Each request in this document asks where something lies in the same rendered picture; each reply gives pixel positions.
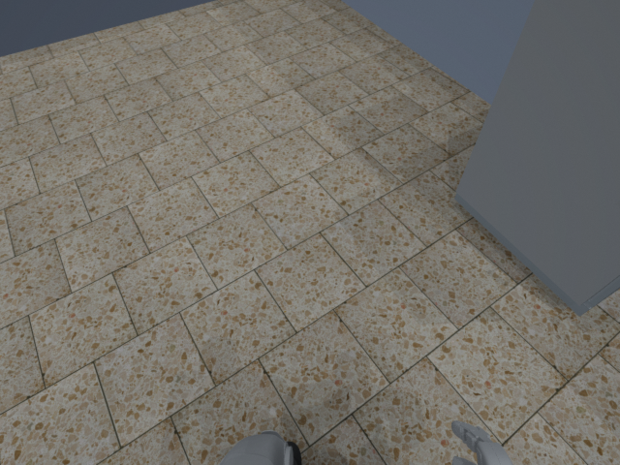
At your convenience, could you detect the right robot hand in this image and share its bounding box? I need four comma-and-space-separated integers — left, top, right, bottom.
451, 420, 513, 465

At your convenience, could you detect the left robot thigh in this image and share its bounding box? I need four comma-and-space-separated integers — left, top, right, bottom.
220, 434, 294, 465

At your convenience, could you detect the left robot shin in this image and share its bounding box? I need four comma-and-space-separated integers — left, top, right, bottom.
262, 430, 286, 442

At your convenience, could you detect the fridge door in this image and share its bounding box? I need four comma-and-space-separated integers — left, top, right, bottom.
455, 0, 620, 306

